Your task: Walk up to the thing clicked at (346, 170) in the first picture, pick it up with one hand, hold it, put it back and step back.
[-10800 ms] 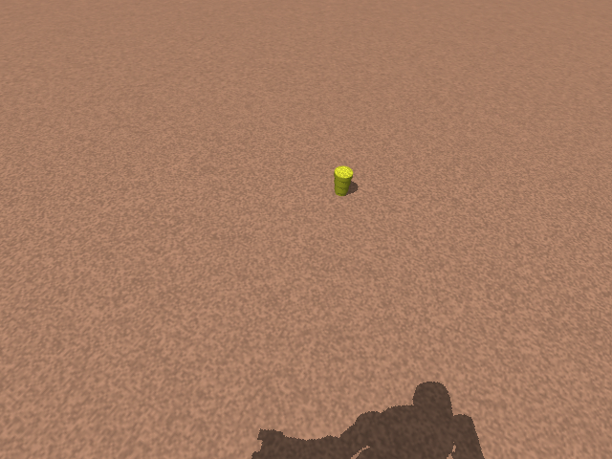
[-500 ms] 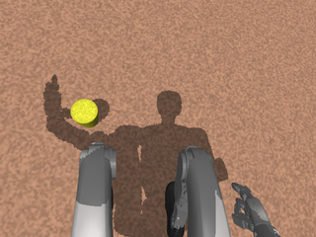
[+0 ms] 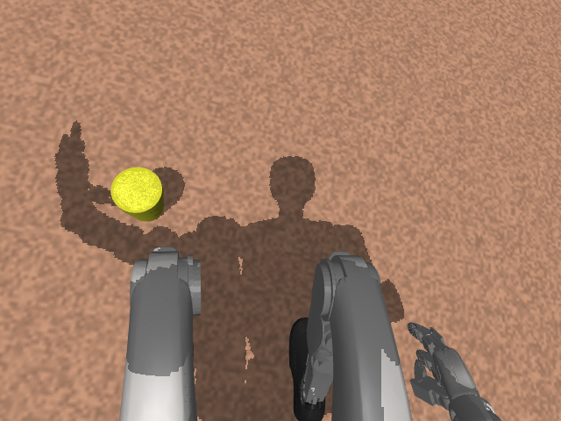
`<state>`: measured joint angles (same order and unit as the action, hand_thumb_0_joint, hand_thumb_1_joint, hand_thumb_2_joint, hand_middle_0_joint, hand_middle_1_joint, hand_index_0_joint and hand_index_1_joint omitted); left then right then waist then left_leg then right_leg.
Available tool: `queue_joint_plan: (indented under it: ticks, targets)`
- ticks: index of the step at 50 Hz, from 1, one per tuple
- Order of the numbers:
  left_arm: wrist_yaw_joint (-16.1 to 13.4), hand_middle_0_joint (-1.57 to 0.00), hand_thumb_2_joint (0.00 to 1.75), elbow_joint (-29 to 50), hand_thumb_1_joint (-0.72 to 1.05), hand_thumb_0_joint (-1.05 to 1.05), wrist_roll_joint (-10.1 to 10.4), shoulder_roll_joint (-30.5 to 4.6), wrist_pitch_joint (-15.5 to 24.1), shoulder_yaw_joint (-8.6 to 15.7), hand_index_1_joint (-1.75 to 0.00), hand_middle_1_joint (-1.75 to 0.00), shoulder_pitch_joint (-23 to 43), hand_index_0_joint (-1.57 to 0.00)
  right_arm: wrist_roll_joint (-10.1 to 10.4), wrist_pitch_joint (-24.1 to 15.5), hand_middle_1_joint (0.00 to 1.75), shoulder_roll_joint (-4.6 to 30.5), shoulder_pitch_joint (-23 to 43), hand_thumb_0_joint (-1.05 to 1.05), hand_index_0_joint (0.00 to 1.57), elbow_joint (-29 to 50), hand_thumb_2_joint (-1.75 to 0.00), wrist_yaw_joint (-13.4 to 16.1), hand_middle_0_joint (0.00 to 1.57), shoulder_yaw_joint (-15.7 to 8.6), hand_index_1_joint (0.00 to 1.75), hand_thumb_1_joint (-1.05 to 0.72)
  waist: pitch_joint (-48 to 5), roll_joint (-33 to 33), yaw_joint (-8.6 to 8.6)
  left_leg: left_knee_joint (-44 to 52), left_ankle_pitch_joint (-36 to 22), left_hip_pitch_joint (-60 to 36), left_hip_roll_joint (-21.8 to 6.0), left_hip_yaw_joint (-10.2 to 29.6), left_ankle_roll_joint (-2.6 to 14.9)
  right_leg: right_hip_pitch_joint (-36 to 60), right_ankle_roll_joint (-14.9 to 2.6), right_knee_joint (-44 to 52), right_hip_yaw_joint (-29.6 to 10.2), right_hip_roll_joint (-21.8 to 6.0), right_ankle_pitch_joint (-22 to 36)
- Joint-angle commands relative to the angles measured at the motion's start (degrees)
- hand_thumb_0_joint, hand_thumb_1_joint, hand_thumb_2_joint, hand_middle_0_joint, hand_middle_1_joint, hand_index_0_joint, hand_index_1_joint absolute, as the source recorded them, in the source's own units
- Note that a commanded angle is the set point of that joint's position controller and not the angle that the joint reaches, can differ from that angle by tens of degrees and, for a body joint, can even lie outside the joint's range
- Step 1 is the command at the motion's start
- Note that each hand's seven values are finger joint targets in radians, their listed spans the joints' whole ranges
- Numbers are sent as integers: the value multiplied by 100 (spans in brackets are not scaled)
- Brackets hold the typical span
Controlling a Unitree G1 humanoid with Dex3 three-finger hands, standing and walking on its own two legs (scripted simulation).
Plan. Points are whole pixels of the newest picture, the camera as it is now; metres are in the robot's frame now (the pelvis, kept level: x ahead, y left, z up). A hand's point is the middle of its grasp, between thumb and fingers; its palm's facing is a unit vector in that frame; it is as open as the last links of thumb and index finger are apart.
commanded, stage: go down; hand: left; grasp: from the side
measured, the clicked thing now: (143, 199) +0.45 +0.24 -0.31
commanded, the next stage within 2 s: approach in 0.10 s
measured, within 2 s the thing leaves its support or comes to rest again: neither
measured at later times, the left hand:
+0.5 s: hand out of the picture +0.37 +0.40 -0.07, palm faces +0.19 -0.98 +0.00, open 17.5 cm
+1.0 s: hand (106, 209) +0.41 +0.29 -0.24, palm faces +0.10 -0.99 +0.07, open 17.6 cm
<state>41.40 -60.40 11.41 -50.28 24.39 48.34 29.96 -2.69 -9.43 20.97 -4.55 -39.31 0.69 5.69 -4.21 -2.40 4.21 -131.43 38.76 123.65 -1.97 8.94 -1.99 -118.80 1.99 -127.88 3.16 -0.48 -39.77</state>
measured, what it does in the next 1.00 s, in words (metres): lowers itself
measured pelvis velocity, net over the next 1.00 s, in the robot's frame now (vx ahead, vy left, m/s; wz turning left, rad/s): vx -0.01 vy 0.02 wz -0.13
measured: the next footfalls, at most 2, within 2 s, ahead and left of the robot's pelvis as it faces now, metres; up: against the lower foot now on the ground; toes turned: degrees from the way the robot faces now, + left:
none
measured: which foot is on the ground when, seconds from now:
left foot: down 0.00-1.00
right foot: down 0.00-1.00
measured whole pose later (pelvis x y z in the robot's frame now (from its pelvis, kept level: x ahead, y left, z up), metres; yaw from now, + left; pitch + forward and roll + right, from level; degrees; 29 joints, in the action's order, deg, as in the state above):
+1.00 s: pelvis -0.01 +0.02 -0.09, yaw -8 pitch +16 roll -14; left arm 29.0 -82.0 12.1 -47.0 54.7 39.5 33.4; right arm -15.9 -4.6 21.8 8.6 -35.1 -4.4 23.7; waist 12.9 -13.3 12.8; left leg -151.5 41.1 128.1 -1.3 19.1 -1.9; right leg -120.1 3.8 -140.5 9.2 3.6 -38.4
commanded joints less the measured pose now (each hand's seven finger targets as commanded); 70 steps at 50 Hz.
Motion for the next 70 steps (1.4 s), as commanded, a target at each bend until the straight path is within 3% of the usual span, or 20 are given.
queue_joint_plan:
  ticks: [1, 9, 13, 18, 22, 24, 25, 26, 29, 31, 32, 36, 37, 42, 47, 49, 55, 62, 67, 70]
  targets:
    - [11, -3, 12, 1077, -52, 0, 253, -2529, 374, 455, -11, -11, 848, -3, 2, -134, 30, 1361, -546, 0, 20, 344, -91, 110, 20, -468, 30, -92, -3448, 1471, -291, 1617, -486, -2585, 29, -559, 330, 1531, -400, 1310, 319, 177, 551]
    - [84, -4, 11, 1082, -51, 0, 322, -2485, 347, 502, -11, -10, 750, -3, 7, -112, 30, 1411, -593, 0, 20, 333, -91, 98, 20, -442, 30, -92, -3464, 1593, -256, 1612, -753, -2731, 13, -437, 283, 1392, -416, 1103, 408, 164, 757]
    - [138, -7, 7, 894, -58, 0, 426, -2153, 392, 370, -13, -11, 661, -5, 6, -124, 30, 1416, -490, 0, 20, 343, -91, 87, 20, -428, 30, -91, -3127, 1438, -160, 1508, -491, -2457, 14, -444, 307, 1226, -404, 1114, 433, 187, 576]
    - [295, -7, 6, 385, -55, 0, 688, -1594, 814, 122, -12, -11, 855, -5, -67, -220, 30, 1449, -368, 0, 20, 320, -90, 52, 20, -325, 30, -91, -2714, 1099, 152, 1140, -556, -2159, -2, -342, 319, 988, -390, 911, 531, 240, 658]
    - [308, -7, 7, -94, -56, 0, 655, -1478, 1244, -191, -13, -11, 1181, -5, -194, -266, 30, 1475, -168, 0, 20, 382, -90, -3, 20, -131, 30, -90, -2538, 986, 314, 892, -270, -1934, -24, -294, 312, 956, -380, 770, 624, 283, 454]
    - [231, -7, 8, -323, -54, 0, 576, -1691, 1436, -184, -12, -11, 1283, -5, -287, -237, 30, 1524, -74, 0, 20, 378, -90, -25, 20, -41, 30, -90, -2482, 1055, 291, 781, -180, -1904, -42, -304, 289, 916, -385, 679, 646, 302, 365]
    - [180, -7, 8, -290, -55, 0, 532, -1679, 1546, -251, -12, -11, 1423, -5, -344, -229, 30, 1522, -49, 0, 20, 430, -90, -53, 20, 23, 30, -90, -2592, 1146, 296, 731, -249, -2004, -60, -292, 256, 947, -390, 607, 679, 321, 427]
    - [111, -7, 8, -419, -54, 0, 475, -2044, 1632, -36, -12, -11, 1352, -5, -393, -186, 30, 1600, 8, 0, 20, 389, -90, -64, 20, 54, 30, -89, -2565, 1280, 226, 725, -164, -1985, -63, -282, 250, 950, -394, 550, 692, 327, 345]
    - [-140, -7, 8, -376, -56, 0, 341, -2450, 1987, 155, -12, -10, 1483, -5, -592, -57, 30, 1670, 133, 0, 20, 462, -90, -121, 20, 269, 30, -90, -2741, 1638, 198, 511, -381, -2155, -100, -286, 193, 1152, -387, 363, 739, 351, 552]
    - [-264, -7, 9, -345, -55, 0, 326, -2264, 2237, 51, -13, -12, 1534, -5, -697, 7, 30, 1683, 326, 0, 20, 534, -90, -156, 20, 385, 30, -90, -2704, 1813, 275, 422, -466, -2219, -123, -249, 168, 1131, -382, 220, 791, 366, 660]
    - [-332, -6, 9, -395, -54, 0, 294, -2416, 2349, 193, -13, -12, 1493, -5, -768, 54, 30, 1759, 334, 0, 20, 488, -90, -156, 20, 422, 30, -91, -2739, 1923, 317, 352, -617, -2299, -133, -233, 149, 1220, -367, 173, 818, 367, 813]
    - [-443, -6, 10, -775, -53, 0, 161, -1789, 2631, -307, -14, -12, 1236, -4, -965, 191, 30, 1857, 523, 0, 20, 488, -91, -185, 20, 571, 30, -92, -2587, 2169, 595, 224, -1034, -2595, -189, -76, 62, 1129, -367, -34, 966, 391, 1158]
    - [-499, -6, 9, -820, -54, 0, 110, -1943, 2683, -256, -14, -13, 1203, -5, -1017, 229, 30, 1882, 506, 0, 20, 447, -91, -192, 20, 626, 30, -92, -2557, 2232, 608, 199, -1080, -2571, -201, -29, 43, 1152, -373, -87, 1006, 400, 1205]
    - [-758, -6, 8, -1212, -59, 0, 219, -1097, 2994, -857, -13, -13, 1256, -5, -1152, 369, 30, 1955, 767, 0, 20, 527, -91, -285, 20, 866, 30, -93, -2074, 2035, 954, 40, -1038, -2465, -220, 214, -5, 997, -348, -207, 1259, 428, 1261]
    - [-1325, -7, 3, -1379, -61, 0, 247, -1298, 3502, -664, -10, -10, 1188, -6, -1343, 491, 30, 2003, 1011, 0, 20, 590, -91, -392, 20, 1161, 30, -94, -2003, 1741, 938, -319, -1152, -2161, -219, 297, 43, 1479, -276, -270, 1324, 483, 1484]
    - [-1603, -7, 3, -1270, -61, 0, 184, -1225, 3721, -749, -10, -10, 1401, -7, -1396, 539, 30, 1979, 1165, 0, 20, 687, -91, -448, 20, 1308, 30, -94, -1869, 1797, 971, -277, -1017, -2194, -231, 372, 9, 1432, -278, -287, 1403, 509, 1345]
    - [-2368, -6, 5, -1332, -55, 0, -221, -1260, 4035, -773, -8, -9, 1220, -6, -1587, 664, 30, 2078, 1256, 0, 20, 677, -91, -555, 20, 1360, 30, -93, -1484, 2141, 1012, -238, -518, -2032, -228, 350, -20, 1437, -271, -242, 1480, 543, 1116]
    - [-2632, -4, 5, -1446, -47, 0, -318, -346, 4137, -1811, -6, -7, 1394, -5, -1731, 780, 30, 2146, 1400, 0, 20, 713, -90, -648, 20, 1384, 30, -93, -995, 1810, 1514, -199, -275, -1883, -219, 582, -14, 1138, -215, -252, 1650, 551, 1079]
    - [-2944, -4, 6, -1622, -51, 0, -107, -164, 4276, -1872, -6, -7, 1486, -5, -1743, 782, 30, 2168, 1350, 0, 20, 732, -90, -723, 20, 1444, 30, -92, -931, 1321, 1560, -298, 68, -1656, -161, 717, 53, 1163, -150, -178, 1704, 601, 863]
    - [-3145, -5, 8, -1787, -52, 0, -230, -330, 4370, -1815, -7, -8, 1476, -5, -1778, 836, 30, 2119, 1358, 0, 20, 742, -90, -732, 20, 1520, 30, -92, -942, 1353, 1506, -293, -114, -1739, -185, 765, 27, 1230, -162, -220, 1697, 624, 984]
